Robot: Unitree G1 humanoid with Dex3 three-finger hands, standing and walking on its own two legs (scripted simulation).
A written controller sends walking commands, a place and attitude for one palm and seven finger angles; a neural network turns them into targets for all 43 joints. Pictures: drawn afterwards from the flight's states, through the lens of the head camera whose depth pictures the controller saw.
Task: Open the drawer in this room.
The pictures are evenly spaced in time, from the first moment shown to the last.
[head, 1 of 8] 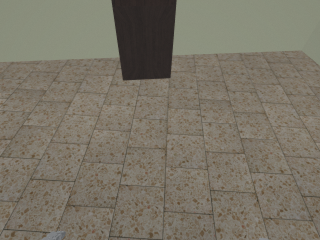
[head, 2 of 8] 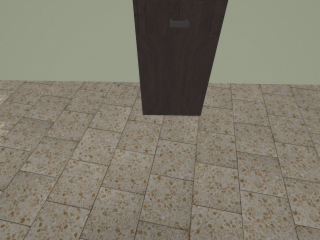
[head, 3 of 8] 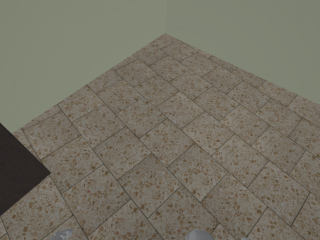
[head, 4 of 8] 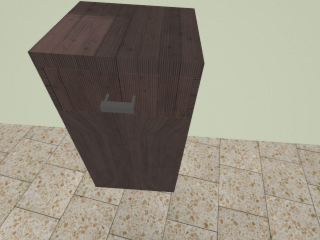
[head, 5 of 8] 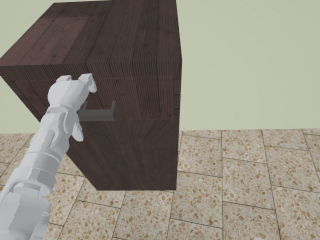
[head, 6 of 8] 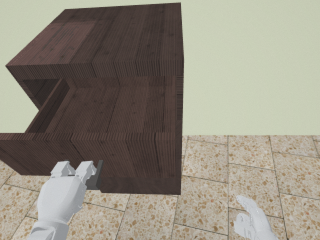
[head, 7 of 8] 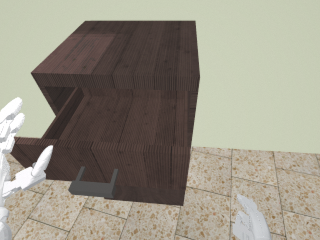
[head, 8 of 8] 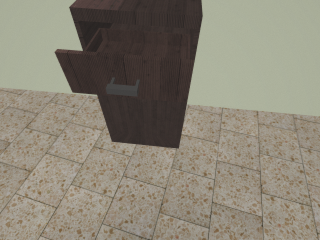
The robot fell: no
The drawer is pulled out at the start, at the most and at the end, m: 0.00 0.30 0.22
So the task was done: yes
